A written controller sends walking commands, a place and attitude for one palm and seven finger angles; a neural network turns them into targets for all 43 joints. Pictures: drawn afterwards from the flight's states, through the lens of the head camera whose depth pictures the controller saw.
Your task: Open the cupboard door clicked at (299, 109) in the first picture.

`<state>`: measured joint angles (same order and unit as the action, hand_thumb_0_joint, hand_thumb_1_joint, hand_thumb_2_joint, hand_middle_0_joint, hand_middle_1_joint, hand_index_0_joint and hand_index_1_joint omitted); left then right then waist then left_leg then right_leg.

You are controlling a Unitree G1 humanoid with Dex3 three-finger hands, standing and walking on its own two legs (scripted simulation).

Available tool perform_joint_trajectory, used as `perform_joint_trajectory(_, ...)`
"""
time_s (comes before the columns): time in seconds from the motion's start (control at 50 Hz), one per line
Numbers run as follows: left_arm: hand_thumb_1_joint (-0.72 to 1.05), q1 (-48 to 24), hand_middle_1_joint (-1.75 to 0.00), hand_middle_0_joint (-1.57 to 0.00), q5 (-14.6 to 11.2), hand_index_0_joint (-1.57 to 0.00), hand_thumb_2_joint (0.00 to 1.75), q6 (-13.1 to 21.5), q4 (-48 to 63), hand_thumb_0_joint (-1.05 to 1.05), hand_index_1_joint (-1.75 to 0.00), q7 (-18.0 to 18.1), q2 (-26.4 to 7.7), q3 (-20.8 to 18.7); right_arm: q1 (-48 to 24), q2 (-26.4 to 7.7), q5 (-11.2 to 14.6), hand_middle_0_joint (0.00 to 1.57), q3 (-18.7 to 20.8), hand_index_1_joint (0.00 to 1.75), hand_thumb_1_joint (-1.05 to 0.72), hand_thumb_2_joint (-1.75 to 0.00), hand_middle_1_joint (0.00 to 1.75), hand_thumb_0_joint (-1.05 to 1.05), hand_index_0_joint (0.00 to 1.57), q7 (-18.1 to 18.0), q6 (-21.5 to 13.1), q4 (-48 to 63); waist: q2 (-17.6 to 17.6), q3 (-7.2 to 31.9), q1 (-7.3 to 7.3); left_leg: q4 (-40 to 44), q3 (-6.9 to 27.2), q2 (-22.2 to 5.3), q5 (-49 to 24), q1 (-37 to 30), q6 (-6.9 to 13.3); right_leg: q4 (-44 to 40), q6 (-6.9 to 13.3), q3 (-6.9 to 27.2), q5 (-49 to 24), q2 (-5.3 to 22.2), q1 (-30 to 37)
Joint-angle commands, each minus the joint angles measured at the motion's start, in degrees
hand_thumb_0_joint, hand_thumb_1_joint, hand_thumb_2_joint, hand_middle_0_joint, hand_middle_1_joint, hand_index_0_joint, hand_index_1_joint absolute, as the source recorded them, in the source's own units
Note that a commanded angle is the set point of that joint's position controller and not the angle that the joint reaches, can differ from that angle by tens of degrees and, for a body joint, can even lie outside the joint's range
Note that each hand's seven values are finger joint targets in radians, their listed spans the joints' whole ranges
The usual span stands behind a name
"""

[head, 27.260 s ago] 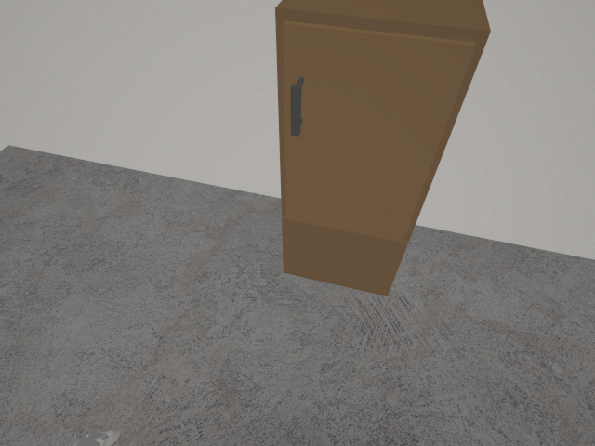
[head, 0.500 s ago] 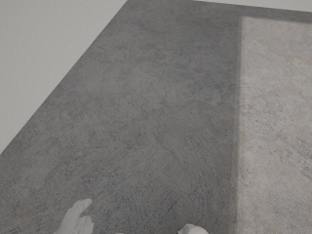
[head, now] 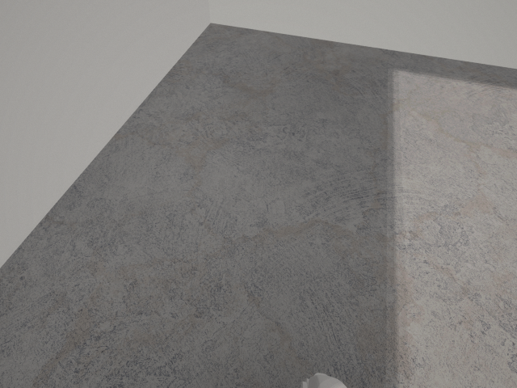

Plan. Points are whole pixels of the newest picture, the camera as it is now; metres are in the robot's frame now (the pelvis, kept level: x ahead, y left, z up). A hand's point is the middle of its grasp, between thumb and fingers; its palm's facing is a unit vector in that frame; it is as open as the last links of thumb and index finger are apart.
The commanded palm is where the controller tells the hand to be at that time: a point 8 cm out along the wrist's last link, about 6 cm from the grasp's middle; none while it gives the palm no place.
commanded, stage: walk to a spot facing it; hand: left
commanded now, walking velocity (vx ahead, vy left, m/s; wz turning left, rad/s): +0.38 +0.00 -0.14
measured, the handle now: out of the picture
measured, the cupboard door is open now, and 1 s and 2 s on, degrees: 46 46 46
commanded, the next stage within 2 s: turn to face it in 0.20 s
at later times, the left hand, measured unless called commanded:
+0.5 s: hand (197, 338) +0.23 +0.14 -0.19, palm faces +0.12 -0.98 -0.16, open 7.2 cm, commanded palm none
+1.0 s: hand (207, 281) +0.34 +0.13 -0.16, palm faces +0.36 -0.89 -0.27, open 7.3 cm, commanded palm none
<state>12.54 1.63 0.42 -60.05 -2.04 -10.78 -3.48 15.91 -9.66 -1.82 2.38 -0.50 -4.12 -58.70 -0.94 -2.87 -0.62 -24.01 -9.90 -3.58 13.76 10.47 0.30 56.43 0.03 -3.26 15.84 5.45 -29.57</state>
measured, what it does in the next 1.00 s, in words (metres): walks ahead, turning left: right foot, then left foot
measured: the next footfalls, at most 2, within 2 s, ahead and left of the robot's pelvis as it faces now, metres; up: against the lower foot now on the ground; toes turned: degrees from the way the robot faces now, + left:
right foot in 0.16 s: +0.21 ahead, -0.16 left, +0.00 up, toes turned -8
left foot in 0.50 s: +0.35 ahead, +0.08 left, +0.00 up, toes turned +14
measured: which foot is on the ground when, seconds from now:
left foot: down 0.00-0.16, up 0.18-0.48, down 0.50-0.84, up 0.86-1.00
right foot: up 0.00-0.14, down 0.16-0.50, up 0.52-0.82, down 0.84-1.00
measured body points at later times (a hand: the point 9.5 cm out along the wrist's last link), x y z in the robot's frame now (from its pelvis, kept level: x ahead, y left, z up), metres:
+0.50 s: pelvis +0.23 -0.04 -0.01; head +0.26 -0.02 +0.43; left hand +0.23 +0.19 -0.18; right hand +0.31 -0.27 -0.16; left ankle +0.31 +0.07 -0.74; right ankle +0.17 -0.15 -0.74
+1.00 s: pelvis +0.32 -0.09 -0.01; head +0.37 -0.09 +0.44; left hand +0.32 +0.18 -0.14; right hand +0.49 -0.31 -0.15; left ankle +0.26 +0.03 -0.67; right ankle +0.35 -0.21 -0.74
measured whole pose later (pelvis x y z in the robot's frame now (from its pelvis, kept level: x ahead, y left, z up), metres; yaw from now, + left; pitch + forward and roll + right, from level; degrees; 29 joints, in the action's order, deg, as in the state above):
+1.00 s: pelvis +0.32 -0.09 -0.01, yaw +23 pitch +1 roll +2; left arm 9.3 1.6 -0.5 -50.6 1.4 -11.3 -2.5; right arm 8.9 -14.8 -0.9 5.2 1.4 4.6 -53.3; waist 0.1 -4.8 1.8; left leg -61.9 -2.5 -0.9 25.7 30.0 -3.5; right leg 31.2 -0.7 -7.3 17.5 6.2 -14.3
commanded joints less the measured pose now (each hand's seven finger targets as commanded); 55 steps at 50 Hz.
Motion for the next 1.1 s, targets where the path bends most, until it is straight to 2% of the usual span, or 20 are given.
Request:
perform_joint_trajectory(0.0, 0.90, -5.0, -0.30, -0.20, -0.1, -0.20, 0.90, 1.4, 5.4, 0.00, -0.30, -0.7, -1.4, -0.2, 6.3, -9.2, -0.1, 0.20, 1.9, 0.30, -0.90, -0.90, 0.30, 0.00, 0.20, 0.1, 0.1, -0.1, 7.1, -1.2, 2.28, 14.6, 6.7, -13.4, 1.6, 1.6, 6.4, -15.2, -0.5, -2.9, -3.8, 0.3, 4.2)
perform_joint_trajectory(0.1, 0.90, 3.5, -0.30, -0.20, 0.2, -0.20, 0.90, 2.1, 2.5, 0.00, -0.30, -0.4, -5.3, -1.6, 5.7, -8.4, 0.1, 0.20, 1.5, 0.30, -0.90, -0.90, 0.30, 0.00, 0.20, 0.4, 1.0, -1.0, 3.2, 1.0, -2.70, -1.2, 1.7, -8.7, 0.4, 5.8, 2.6, -25.6, 1.3, -4.6, -3.7, -3.1, 23.3)
perform_joint_trajectory(0.12, 0.90, 11.3, -0.30, -0.20, 0.5, -0.20, 0.90, 2.9, 0.4, 0.00, -0.30, 0.2, -9.6, -2.7, 4.9, -6.6, 0.8, 0.20, 1.1, 0.30, -0.90, -0.90, 0.30, 0.00, 0.20, 0.9, 1.0, -0.2, -6.0, 4.6, -6.32, -17.1, -3.0, -3.7, 1.9, 15.5, 0.3, -30.6, 5.5, 8.1, 4.5, 5.5, 35.0)
perform_joint_trajectory(0.14, 0.90, 18.8, -0.30, -0.20, -0.1, -0.20, 0.90, 3.1, -1.6, 0.00, -0.30, 1.0, -16.1, -4.2, 3.9, -3.7, 1.4, 0.20, 0.6, 0.30, -0.90, -0.90, 0.30, 0.00, 0.20, 1.0, 0.9, 1.9, -20.3, 8.4, -8.48, -34.8, -2.2, 1.9, 21.1, 27.1, -1.2, -42.1, 12.1, 30.4, 10.0, 19.5, 42.9)
perform_joint_trajectory(0.16, 0.90, 16.9, -0.30, -0.20, -0.9, -0.20, 0.90, 2.6, -1.1, 0.00, -0.30, 1.7, -15.8, -3.7, 0.5, -5.7, 1.2, 0.20, 1.1, 0.30, -0.90, -0.90, 0.30, 0.00, 0.20, 0.8, 1.0, 2.9, -14.5, 6.0, -7.97, -44.3, 5.1, -1.4, 21.6, 30.0, -0.6, -46.1, 14.3, 34.0, 16.3, 21.7, 37.7)
perform_joint_trajectory(0.26, 0.90, 4.1, -0.30, -0.20, -0.2, -0.20, 0.90, 3.8, 1.6, 0.00, -0.30, 2.7, -5.2, -0.8, 1.8, -1.4, 0.5, 0.20, 0.8, 0.30, -0.90, -0.90, 0.30, 0.00, 0.20, 1.0, 2.4, -0.3, -5.8, 1.6, 0.93, -33.7, 7.2, -5.5, 7.3, 19.8, -1.9, -44.9, 9.0, 6.7, -8.7, 14.0, 19.2)
perform_joint_trajectory(0.38, 0.90, 4.6, -0.30, -0.20, -0.7, -0.20, 0.90, 4.2, 0.2, 0.00, -0.30, 2.8, -6.6, -0.7, -0.7, -0.2, 0.9, 0.20, -0.1, 0.30, -0.90, -0.90, 0.30, 0.00, 0.20, 1.7, 2.6, 0.8, -5.9, 2.6, 0.75, -13.7, 2.7, -1.0, -0.7, 14.5, -1.7, -37.4, 6.3, -3.5, -30.9, 11.0, 25.8)
perform_joint_trajectory(0.44, 0.90, 3.3, -0.30, -0.20, -1.0, -0.20, 0.90, 3.1, 1.3, 0.00, -0.30, 3.1, -7.5, -0.9, 2.7, -4.3, 0.5, 0.20, 0.7, 0.30, -0.90, -0.90, 0.30, 0.00, 0.20, 1.6, 2.6, 0.7, -3.4, 4.7, 3.52, -5.3, 2.2, 0.3, -12.3, 3.0, -0.6, -25.4, 2.3, -7.8, -31.5, 9.7, 22.8)
perform_joint_trajectory(0.46, 0.90, 4.0, -0.30, -0.20, -1.1, -0.20, 0.90, 2.6, 2.5, 0.00, -0.30, 3.1, -6.7, -1.1, 6.8, -8.8, 0.1, 0.20, 1.7, 0.30, -0.90, -0.90, 0.30, 0.00, 0.20, 1.2, 2.5, 0.3, 6.0, 8.2, 5.13, -4.4, 10.5, -5.6, -26.2, -6.4, 2.7, -14.7, -0.6, -9.1, -19.6, 6.3, 15.1)
perform_joint_trajectory(0.48, 0.90, 4.8, -0.30, -0.20, -1.9, -0.20, 0.90, 2.0, 4.4, 0.00, -0.30, 3.1, -4.7, -0.7, 10.7, -14.6, -0.2, 0.20, 2.8, 0.30, -0.90, -0.90, 0.30, 0.00, 0.20, 0.6, 2.7, 0.5, 20.4, 11.0, 6.34, -1.3, 28.6, -19.1, -43.1, -13.5, 11.2, 0.7, -3.8, -9.7, 17.0, -1.6, 3.6)
perform_joint_trajectory(0.5, 0.90, 1.1, -0.30, -0.20, -1.1, -0.20, 0.90, 1.4, 6.4, 0.00, -0.30, 3.5, -5.8, -0.5, 11.0, -15.8, 0.0, 0.20, 3.0, 0.30, -0.90, -0.90, 0.30, 0.00, 0.20, -0.2, 3.3, 0.5, 15.1, 10.5, 7.14, 1.6, 33.3, -21.9, -35.8, -9.7, 14.4, 9.9, -3.0, -2.0, 25.0, -3.1, 1.8)
perform_joint_trajectory(0.56, 0.90, -3.0, -0.30, -0.20, -0.9, -0.20, 0.90, 0.4, 7.2, 0.00, -0.30, 3.0, -5.4, -1.1, 2.1, -12.5, 0.2, 0.20, 2.3, 0.30, -0.90, -0.90, 0.30, 0.00, 0.20, -1.1, 3.2, 4.2, 11.3, 6.8, 3.50, 3.5, 29.2, -17.2, -26.0, -0.5, 11.4, 13.8, -3.9, 3.7, 14.0, 0.2, -2.8)
perform_joint_trajectory(0.6, 0.90, -1.1, -0.30, -0.20, -0.9, -0.20, 0.90, -0.3, 7.0, 0.00, -0.30, 2.6, -4.4, -1.2, -1.7, -12.2, 0.2, 0.20, 2.2, 0.30, -0.90, -0.90, 0.30, 0.00, 0.20, -1.1, 3.1, 5.6, 9.1, 7.6, 1.50, 3.4, 23.0, -13.2, -24.5, 1.2, 9.1, 8.1, -4.3, 3.1, 10.2, -0.5, 0.0)
perform_joint_trajectory(0.78, 0.90, 3.0, -0.30, -0.20, -0.7, -0.20, 0.90, -0.8, 9.8, 0.00, -0.30, 2.8, -6.5, -2.0, -9.1, -13.7, 0.4, 0.20, 4.5, 0.30, -0.90, -0.90, 0.30, 0.00, 0.20, 0.2, 5.7, 10.1, 7.3, 6.5, -1.44, -0.1, 23.5, -5.4, 0.0, 15.3, 4.8, -27.0, -3.5, -0.7, -0.4, -4.4, 21.3)
perform_joint_trajectory(0.8, 0.90, 4.6, -0.30, -0.20, -0.1, -0.20, 0.90, -0.3, 10.2, 0.00, -0.30, 3.3, -10.2, -2.8, -9.3, -11.0, 0.9, 0.20, 4.2, 0.30, -0.90, -0.90, 0.30, 0.00, 0.20, 0.6, 5.9, 11.2, -2.3, 6.4, -2.55, -8.3, 19.0, -0.3, 6.9, 22.7, 1.5, -36.9, -1.0, 8.1, 4.5, 4.1, 27.2)
perform_joint_trajectory(0.82, 0.90, 4.9, -0.30, -0.20, 0.6, -0.20, 0.90, -0.1, 11.1, 0.00, -0.30, 3.6, -15.8, -3.7, -10.3, -7.6, 1.0, 0.20, 3.7, 0.30, -0.90, -0.90, 0.30, 0.00, 0.20, 1.1, 5.9, 13.0, -17.7, 4.9, -3.56, -23.6, 8.9, 7.1, 17.8, 28.6, -2.9, -44.5, 5.3, 24.2, 5.6, 19.5, 26.4)
perform_joint_trajectory(0.84, 0.90, 2.3, -0.30, -0.20, 0.1, -0.20, 0.90, -0.4, 12.3, 0.00, -0.30, 3.6, -16.3, -3.1, -10.6, -9.0, 0.5, 0.20, 3.9, 0.30, -0.90, -0.90, 0.30, 0.00, 0.20, 1.5, 6.0, 13.3, -13.7, 4.0, -2.75, -36.6, 10.6, 4.5, 20.4, 25.5, -2.1, -44.7, 9.1, 22.9, 3.7, 23.6, 18.8)
perform_joint_trajectory(0.9, 0.90, -3.9, -0.30, -0.20, -0.3, -0.20, 0.90, 0.1, 13.6, 0.00, -0.30, 3.9, -10.1, -1.5, -9.0, -8.4, 0.5, 0.20, 3.7, 0.30, -0.90, -0.90, 0.30, 0.00, 0.20, 1.9, 7.0, 10.8, -12.9, 2.3, 1.42, -46.6, 10.1, 0.7, 12.1, 25.5, -3.6, -38.1, 6.5, 8.1, -14.7, 14.7, 18.1)
perform_joint_trajectory(1.02, 0.90, 3.0, -0.30, -0.20, 0.1, -0.20, 0.90, 0.6, 11.2, 0.00, -0.30, 3.7, -12.9, -2.2, -12.8, -5.7, 1.2, 0.20, 1.8, 0.30, -0.90, -0.90, 0.30, 0.00, 0.20, 2.5, 6.3, 11.9, -10.7, 5.6, -2.06, -21.4, 2.7, 2.9, 12.6, 18.2, -4.0, -29.7, 5.3, -0.7, -41.5, 14.3, 30.1)
perform_joint_trajectory(1.08, 0.90, 2.4, -0.30, -0.20, -0.3, -0.20, 0.90, 0.4, 11.0, 0.00, -0.30, 3.4, -14.6, -2.8, -10.2, -7.4, 1.2, 0.20, 1.9, 0.30, -0.90, -0.90, 0.30, 0.00, 0.20, 2.3, 6.0, 11.8, -10.5, 7.0, -0.48, -10.4, 1.3, 3.9, 5.4, 10.3, -2.8, -24.7, 3.2, -3.6, -40.4, 14.4, 28.0)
